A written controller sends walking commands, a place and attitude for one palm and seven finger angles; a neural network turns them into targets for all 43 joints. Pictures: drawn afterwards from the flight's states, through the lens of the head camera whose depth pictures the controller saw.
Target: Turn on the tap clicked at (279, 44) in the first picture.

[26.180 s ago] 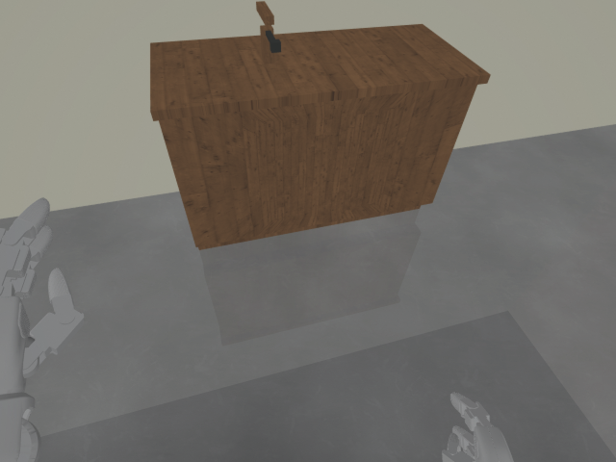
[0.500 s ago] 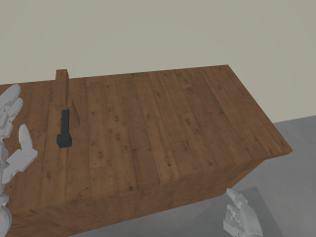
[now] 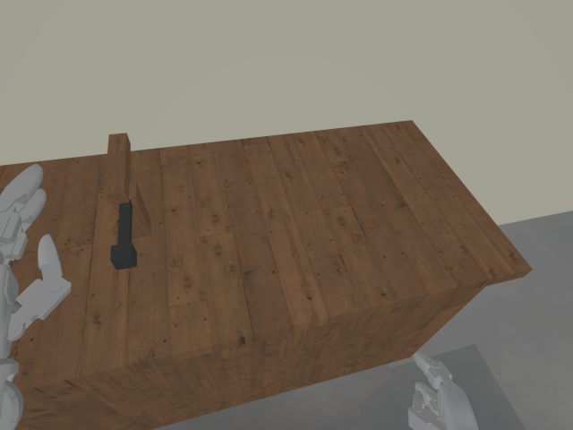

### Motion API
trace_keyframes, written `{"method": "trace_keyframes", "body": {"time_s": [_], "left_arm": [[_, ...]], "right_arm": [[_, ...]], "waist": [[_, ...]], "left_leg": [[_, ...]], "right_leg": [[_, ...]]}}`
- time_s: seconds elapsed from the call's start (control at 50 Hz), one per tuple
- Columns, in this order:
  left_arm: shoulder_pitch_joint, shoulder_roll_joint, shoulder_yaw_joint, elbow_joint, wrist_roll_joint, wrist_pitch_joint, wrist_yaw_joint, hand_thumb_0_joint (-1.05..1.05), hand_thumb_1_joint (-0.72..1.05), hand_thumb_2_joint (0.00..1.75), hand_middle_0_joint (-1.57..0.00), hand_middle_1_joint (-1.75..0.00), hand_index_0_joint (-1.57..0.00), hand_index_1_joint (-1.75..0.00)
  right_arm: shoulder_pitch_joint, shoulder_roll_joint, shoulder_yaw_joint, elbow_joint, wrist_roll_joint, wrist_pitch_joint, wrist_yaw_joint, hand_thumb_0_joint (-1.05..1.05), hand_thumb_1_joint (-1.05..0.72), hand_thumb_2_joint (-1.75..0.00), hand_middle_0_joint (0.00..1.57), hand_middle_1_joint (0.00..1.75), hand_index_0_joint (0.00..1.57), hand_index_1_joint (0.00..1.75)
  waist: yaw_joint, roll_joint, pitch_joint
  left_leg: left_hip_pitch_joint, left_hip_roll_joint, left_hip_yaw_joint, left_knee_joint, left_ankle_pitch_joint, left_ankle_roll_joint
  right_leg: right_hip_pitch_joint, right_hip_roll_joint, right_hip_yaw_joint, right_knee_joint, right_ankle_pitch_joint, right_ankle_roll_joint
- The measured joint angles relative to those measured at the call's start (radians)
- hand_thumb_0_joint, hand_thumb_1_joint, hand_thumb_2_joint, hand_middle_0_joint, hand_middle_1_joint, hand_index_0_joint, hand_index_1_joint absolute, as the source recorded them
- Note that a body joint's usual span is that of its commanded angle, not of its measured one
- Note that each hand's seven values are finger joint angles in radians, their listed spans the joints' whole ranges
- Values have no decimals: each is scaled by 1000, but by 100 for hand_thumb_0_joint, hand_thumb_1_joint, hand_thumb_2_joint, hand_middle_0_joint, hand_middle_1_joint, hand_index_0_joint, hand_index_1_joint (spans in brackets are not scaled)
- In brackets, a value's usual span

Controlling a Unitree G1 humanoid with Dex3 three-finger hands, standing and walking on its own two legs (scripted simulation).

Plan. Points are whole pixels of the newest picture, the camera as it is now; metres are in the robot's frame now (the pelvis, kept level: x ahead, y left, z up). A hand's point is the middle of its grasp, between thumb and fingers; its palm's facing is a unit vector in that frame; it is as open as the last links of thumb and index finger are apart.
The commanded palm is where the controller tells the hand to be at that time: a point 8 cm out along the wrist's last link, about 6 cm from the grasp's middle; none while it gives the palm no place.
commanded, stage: come to a stop and stand still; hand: left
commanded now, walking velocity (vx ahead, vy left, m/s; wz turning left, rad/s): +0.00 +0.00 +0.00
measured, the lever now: (124, 256) +0.33 +0.27 +0.03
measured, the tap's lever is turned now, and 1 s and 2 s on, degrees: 0 0 0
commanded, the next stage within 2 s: look again from close up in 0.92 s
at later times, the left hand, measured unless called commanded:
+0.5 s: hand (50, 276) +0.22 +0.26 +0.16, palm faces +0.42 -0.83 -0.35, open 7.4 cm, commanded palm +0.16 +0.27 +0.17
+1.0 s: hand (77, 276) +0.22 +0.24 +0.16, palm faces +0.36 -0.86 -0.35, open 7.4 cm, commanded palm +0.17 +0.27 +0.17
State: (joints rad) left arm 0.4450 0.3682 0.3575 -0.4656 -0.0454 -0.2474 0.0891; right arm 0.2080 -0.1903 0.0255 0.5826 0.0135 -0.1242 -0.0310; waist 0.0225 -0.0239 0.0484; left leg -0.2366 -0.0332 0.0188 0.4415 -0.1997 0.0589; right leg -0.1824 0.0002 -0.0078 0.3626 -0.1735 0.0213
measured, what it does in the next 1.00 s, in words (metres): stands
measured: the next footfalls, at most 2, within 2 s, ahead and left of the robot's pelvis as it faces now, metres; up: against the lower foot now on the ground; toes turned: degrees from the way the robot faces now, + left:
none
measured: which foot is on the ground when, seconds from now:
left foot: down 0.00-1.00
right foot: down 0.00-1.00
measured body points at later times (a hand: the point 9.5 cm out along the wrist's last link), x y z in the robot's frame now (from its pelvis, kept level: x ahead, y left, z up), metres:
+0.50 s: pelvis +0.00 -0.01 +0.00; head +0.03 +0.03 +0.44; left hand +0.19 +0.30 +0.18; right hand +0.17 -0.22 -0.08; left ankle +0.02 +0.07 -0.74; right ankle +0.01 -0.14 -0.74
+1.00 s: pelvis +0.01 -0.01 +0.00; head +0.03 +0.02 +0.45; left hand +0.20 +0.28 +0.18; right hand +0.19 -0.23 -0.07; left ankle +0.02 +0.07 -0.74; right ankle +0.01 -0.14 -0.74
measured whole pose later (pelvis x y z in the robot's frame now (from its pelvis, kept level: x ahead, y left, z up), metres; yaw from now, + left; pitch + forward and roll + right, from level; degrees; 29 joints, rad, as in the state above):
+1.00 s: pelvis +0.01 -0.01 +0.00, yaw +0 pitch +0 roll -1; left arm 0.43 0.36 0.35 -0.47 -0.05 -0.25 0.09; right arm 0.19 -0.20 0.02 0.58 0.01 -0.13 -0.03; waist 0.03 -0.03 0.05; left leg -0.23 -0.02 0.02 0.44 -0.21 0.05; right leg -0.18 0.01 -0.01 0.37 -0.19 0.01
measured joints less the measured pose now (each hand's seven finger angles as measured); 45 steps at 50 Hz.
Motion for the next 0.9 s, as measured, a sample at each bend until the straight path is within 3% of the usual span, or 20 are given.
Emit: {"method": "trace_keyframes", "body": {"time_s": [0.04,0.06,0.08,0.12,0.18,0.24,0.28,0.34,0.44,0.52,0.62,0.76,0.9], "left_arm": [[-1,-2,1,9,0,4,0,2,89,90,-21,-30,-21,-31],[-53,30,17,23,45,10,-20,2,89,90,-21,-30,-21,-31],[-132,76,40,69,61,-14,-39,2,88,90,-22,-30,-21,-31],[-233,123,91,148,38,-42,-35,2,88,90,-22,-30,-21,-31],[-228,73,107,155,-7,-30,-10,2,89,90,-21,-30,-21,-31],[-117,-7,28,83,-11,-29,-10,2,90,90,-20,-30,-20,-30],[-38,-29,-30,43,-3,-35,-22,2,90,90,-20,-30,-20,-30],[23,-4,-49,26,2,-44,-38,2,89,90,-21,-30,-21,-31],[-36,53,35,60,-11,-45,-22,2,88,90,-22,-30,-21,-31],[-93,16,49,41,-16,-48,1,2,89,90,-21,-30,-21,-31],[-72,-29,-10,10,-4,-51,-1,2,89,90,-21,-30,-20,-31],[-32,10,-2,41,-5,-18,-14,2,89,90,-21,-30,-21,-31],[-21,4,8,-9,-13,-6,-3,2,89,90,-21,-30,-21,-31]], "right_arm": [[-2,-2,-2,1,1,1,-1,2,-90,-90,20,30,20,30],[10,-3,-8,-8,-12,-12,-3,2,-91,-90,20,30,20,30],[14,-2,-7,-1,-15,-26,-3,2,-91,-90,20,30,20,30],[-3,2,2,17,-15,-34,9,2,-91,-90,20,30,20,30],[-15,-3,-4,4,-4,-51,36,2,-91,-90,20,30,20,30],[-9,-14,-15,-13,3,-61,52,2,-90,-90,20,30,20,30],[-3,-13,-16,-13,4,-57,49,2,-91,-90,20,30,20,30],[12,2,-10,-3,4,-45,32,2,-91,-90,20,30,20,30],[30,12,2,13,5,-43,11,2,-91,-90,20,30,20,30],[21,0,2,22,2,-62,16,2,-90,-90,20,30,20,30],[-9,-5,-3,18,-2,-61,25,2,-90,-90,20,30,20,30],[-33,10,4,-10,-2,-30,14,2,-91,-90,20,30,20,30],[-22,-2,2,-11,-2,-20,8,2,-90,-90,20,30,20,30]], "waist": [[1,2,-3],[18,1,2],[34,-8,5],[44,-23,17],[25,-12,21],[3,11,14],[-8,16,8],[-12,2,3],[8,-28,14],[22,-26,21],[17,-10,9],[-2,-12,3],[7,-14,10]], "left_leg": [[1,2,1,-1,0,-1],[-13,5,-3,14,-3,-2],[-29,5,-7,23,-3,-3],[-36,7,-5,23,3,-7],[-30,6,15,22,3,-5],[-25,-2,30,27,-5,4],[-21,-5,33,30,-11,6],[-20,-3,26,33,-16,3],[-23,0,2,36,-14,-5],[-18,-1,-4,31,-14,-7],[-8,0,3,19,-13,-6],[-3,8,6,6,-11,-11],[0,11,0,5,-11,-13]], "right_leg": [[1,2,1,-3,1,-1],[-8,5,-3,4,0,-2],[-25,5,-8,20,-3,-5],[-39,7,-6,31,-4,-11],[-50,5,14,52,-6,-9],[-56,-3,29,73,-20,1],[-55,-6,32,82,-28,4],[-49,-5,25,81,-34,3],[-40,-1,1,71,-34,-8],[-31,-2,-5,62,-32,-8],[-22,-1,3,47,-28,-5],[-15,7,7,26,-19,-10],[-5,10,1,14,-14,-12]]}}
